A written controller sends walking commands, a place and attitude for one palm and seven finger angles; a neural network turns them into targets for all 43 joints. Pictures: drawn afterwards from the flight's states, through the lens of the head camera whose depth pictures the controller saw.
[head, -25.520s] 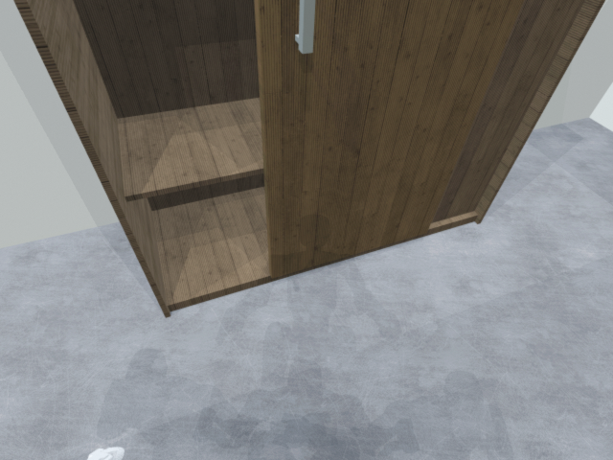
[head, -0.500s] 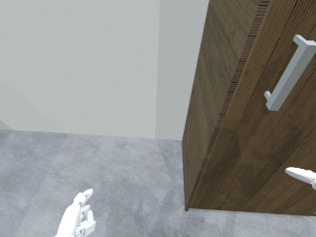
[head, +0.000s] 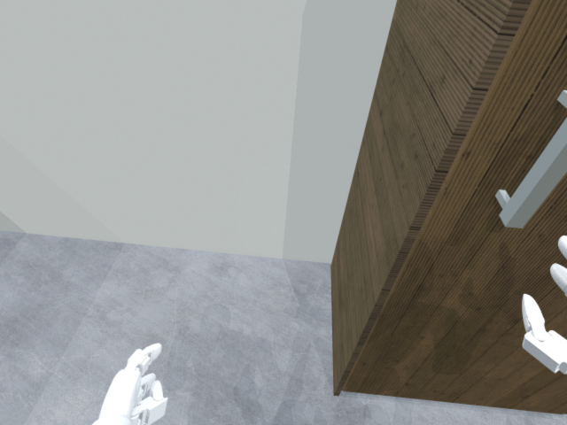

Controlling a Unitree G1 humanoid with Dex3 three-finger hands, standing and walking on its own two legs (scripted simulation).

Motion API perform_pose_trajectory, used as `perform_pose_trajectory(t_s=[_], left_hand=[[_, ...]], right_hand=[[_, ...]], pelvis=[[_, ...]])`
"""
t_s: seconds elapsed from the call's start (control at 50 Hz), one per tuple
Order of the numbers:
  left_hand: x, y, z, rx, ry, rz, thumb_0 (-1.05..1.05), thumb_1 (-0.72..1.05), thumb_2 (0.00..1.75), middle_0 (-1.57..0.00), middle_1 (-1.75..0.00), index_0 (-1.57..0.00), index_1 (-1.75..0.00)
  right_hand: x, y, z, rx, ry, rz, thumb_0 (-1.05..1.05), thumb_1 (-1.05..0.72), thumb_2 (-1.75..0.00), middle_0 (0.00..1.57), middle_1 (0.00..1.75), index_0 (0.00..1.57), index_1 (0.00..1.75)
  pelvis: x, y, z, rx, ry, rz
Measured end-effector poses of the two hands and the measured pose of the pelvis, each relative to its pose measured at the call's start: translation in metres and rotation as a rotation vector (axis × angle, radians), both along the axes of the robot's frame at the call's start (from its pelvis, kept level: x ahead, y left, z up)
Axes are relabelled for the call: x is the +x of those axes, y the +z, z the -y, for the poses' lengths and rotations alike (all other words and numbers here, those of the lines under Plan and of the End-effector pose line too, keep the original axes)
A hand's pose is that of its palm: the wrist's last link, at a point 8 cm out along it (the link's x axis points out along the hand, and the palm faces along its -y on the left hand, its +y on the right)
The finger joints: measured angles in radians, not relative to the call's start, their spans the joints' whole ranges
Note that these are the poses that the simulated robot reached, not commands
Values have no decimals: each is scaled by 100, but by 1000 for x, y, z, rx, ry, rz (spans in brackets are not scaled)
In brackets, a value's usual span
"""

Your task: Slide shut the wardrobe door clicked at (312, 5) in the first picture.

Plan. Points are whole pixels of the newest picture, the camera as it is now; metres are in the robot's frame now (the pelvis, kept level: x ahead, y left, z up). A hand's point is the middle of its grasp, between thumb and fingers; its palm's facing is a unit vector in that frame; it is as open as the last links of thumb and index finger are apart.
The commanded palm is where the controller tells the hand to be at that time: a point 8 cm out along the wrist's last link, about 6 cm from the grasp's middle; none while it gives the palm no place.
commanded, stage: draw the hand back to the body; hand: right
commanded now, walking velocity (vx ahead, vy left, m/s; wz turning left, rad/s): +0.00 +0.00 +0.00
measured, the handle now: (538, 162) +0.38 -0.32 +0.23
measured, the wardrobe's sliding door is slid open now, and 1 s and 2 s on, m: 0.00 0.00 0.00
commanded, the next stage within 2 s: step back with the hand held close in 0.36 s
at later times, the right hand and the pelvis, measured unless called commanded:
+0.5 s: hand (524, 335) +0.19 -0.24 +0.15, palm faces +0.45 +0.81 -0.37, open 7.5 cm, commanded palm +0.13 -0.28 +0.17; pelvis +0.00 +0.02 +0.00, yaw +0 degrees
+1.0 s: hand out of the picture +0.15 -0.29 +0.15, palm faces +0.39 +0.79 -0.48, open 7.5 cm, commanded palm +0.08 -0.32 +0.17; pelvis -0.06 -0.02 -0.01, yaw +1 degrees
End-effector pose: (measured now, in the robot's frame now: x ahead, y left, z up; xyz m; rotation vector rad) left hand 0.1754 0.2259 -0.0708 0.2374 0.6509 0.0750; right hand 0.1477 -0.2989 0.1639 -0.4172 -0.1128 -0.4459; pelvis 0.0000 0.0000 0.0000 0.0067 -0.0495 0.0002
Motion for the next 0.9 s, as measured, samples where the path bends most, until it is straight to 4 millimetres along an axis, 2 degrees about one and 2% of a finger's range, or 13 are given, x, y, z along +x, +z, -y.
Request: perform_pose_trajectory(t_s=[0.2, 0.5, 0.58, 0.74, 0.9], left_hand=[[7, -2, 0, -6, -20, -6, 2, 90, 90, -20, -30, -20, -30], [-5, -9, -13, -14, 0, -32, 2, 90, 90, -21, -30, -20, -30], [-9, -9, -20, -5, 18, -51, 2, 90, 90, -21, -30, -20, -30], [-28, -4, -29, 31, 115, -83, 2, 90, 90, -20, -30, -20, -30], [-61, 3, -14, 67, 144, -81, 2, 91, 90, -20, -30, -20, -30]], right_hand=[[-5, -1, -6, 5, -32, -11, 1, -84, -87, 21, 33, 21, 33], [-5, 1, -19, -3, -18, -10, 2, -88, -89, 21, 30, 21, 30], [-3, 9, -18, -58, -3, 20, 2, -88, -89, 21, 30, 21, 30], [4, 2, -14, -94, 79, -4, 1, -89, -89, 21, 30, 21, 30], [-15, 3, 7, -134, 125, 16, 2, -88, -89, 21, 30, 21, 30]], pelvis=[[0, 0, -10, -2, -10, 6], [-3, 1, -20, -6, -8, 15], [-6, -1, -20, 7, -1, -22], [-18, -4, -6, 6, 25, -62], [-42, -7, 13, 17, 28, -65]])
